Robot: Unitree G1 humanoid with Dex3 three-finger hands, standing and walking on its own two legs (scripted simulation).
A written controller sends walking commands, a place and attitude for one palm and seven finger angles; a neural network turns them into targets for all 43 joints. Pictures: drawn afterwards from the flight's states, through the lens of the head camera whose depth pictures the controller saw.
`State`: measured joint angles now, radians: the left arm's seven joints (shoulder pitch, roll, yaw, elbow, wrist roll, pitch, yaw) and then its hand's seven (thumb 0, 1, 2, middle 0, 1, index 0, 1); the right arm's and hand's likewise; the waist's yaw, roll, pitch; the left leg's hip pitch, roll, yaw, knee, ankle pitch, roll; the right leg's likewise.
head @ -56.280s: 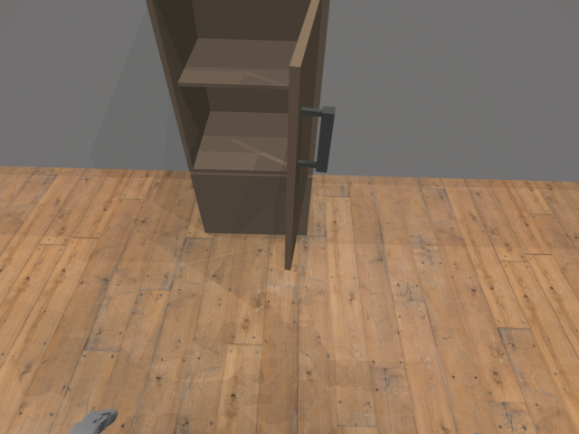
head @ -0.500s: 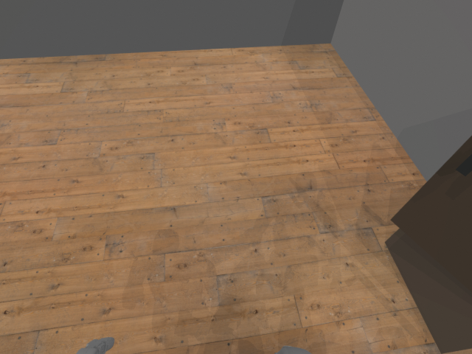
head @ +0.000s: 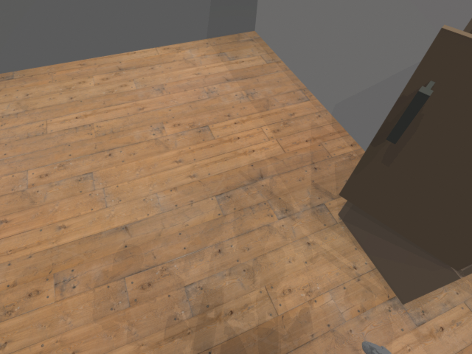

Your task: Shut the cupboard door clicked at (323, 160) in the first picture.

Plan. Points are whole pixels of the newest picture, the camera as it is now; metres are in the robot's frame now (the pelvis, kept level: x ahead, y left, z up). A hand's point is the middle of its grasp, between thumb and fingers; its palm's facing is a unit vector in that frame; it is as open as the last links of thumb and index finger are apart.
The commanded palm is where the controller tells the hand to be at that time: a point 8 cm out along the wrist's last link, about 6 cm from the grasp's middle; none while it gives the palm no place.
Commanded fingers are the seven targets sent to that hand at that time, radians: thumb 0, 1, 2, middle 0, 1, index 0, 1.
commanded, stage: turn to face it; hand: left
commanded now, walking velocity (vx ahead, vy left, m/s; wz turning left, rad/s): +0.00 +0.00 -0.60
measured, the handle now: (411, 112) +0.63 -0.35 +0.05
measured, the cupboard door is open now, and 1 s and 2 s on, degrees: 26 26 26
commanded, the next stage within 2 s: take the last steps up to it in 0.92 s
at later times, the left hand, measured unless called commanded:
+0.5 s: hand (169, 324) +0.18 +0.14 -0.14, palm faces -0.29 -0.91 -0.29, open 7.4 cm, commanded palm none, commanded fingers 0.00 0.90 0.90 -0.20 -0.30 -0.20 -0.30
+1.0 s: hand (184, 299) +0.23 +0.12 -0.15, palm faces -0.47 -0.85 -0.21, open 7.4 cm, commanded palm none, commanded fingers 0.00 0.90 0.90 -0.20 -0.30 -0.20 -0.30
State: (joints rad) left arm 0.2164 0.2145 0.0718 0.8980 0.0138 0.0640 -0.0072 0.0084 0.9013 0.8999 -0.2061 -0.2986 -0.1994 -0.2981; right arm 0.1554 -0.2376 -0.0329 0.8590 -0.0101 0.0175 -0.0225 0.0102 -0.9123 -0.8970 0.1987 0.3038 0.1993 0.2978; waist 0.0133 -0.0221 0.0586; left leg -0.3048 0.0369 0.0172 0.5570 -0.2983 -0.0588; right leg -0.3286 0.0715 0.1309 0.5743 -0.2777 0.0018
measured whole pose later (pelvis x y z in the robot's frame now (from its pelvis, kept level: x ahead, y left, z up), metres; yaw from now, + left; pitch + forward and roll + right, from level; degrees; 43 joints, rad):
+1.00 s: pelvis +0.05 -0.01 +0.01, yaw -31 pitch +0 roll -2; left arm 0.17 0.24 0.08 0.92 0.01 0.07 -0.02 0.01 0.91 0.90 -0.20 -0.30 -0.19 -0.30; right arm 0.25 -0.19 0.00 0.92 -0.04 0.01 -0.03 0.01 -0.91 -0.90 0.20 0.30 0.20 0.30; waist -0.01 0.00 0.07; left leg -0.22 0.09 0.11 0.49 -0.27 -0.01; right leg -0.38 0.00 -0.02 0.88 -0.47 0.03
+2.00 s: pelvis +0.16 -0.21 +0.01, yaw -39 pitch +0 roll +1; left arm 0.12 0.13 0.02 1.01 0.02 -0.02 0.02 0.00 0.91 0.90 -0.20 -0.30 -0.19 -0.30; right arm 0.29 -0.21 -0.04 1.06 0.00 0.03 -0.03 0.01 -0.91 -0.90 0.20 0.30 0.20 0.30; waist -0.04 0.05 0.10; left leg -0.31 0.05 0.04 0.92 -0.54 -0.04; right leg -0.32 -0.03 -0.09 0.53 -0.21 -0.04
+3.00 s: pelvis +0.18 -0.14 +0.01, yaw -39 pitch -1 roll +0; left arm 0.25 0.16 0.00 1.12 0.01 -0.01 0.05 0.01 0.92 0.90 -0.20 -0.30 -0.20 -0.30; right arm 0.31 -0.15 0.02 1.11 -0.01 -0.02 -0.02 0.01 -0.91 -0.90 0.20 0.30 0.20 0.30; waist -0.01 -0.01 0.05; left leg -0.15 -0.02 0.06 0.43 -0.27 0.04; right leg -0.18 -0.03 0.01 0.42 -0.22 0.03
